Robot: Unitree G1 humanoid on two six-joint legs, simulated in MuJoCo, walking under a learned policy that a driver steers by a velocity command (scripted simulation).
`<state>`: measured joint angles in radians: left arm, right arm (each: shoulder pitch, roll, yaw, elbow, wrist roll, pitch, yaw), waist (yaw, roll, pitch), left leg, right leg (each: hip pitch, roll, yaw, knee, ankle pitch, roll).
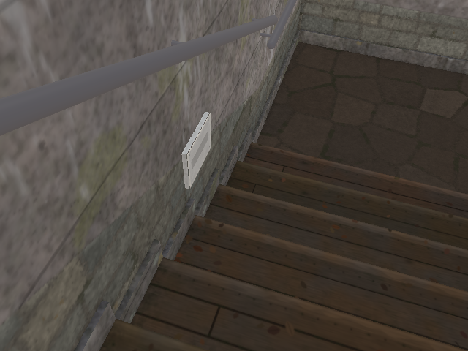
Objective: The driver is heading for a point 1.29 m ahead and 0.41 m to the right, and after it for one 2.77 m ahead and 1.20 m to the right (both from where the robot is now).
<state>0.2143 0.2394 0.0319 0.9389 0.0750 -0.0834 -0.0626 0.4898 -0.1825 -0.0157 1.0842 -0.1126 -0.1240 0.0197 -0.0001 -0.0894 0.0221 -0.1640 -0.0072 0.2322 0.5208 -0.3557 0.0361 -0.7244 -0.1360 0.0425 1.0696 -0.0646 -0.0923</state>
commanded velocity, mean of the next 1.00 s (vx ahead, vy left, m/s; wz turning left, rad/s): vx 0.40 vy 0.00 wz -0.36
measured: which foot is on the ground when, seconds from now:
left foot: down 0.00-0.30, up 0.32-0.74, down 0.76-1.00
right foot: up 0.00-0.26, down 0.28-0.78, up 0.80-1.00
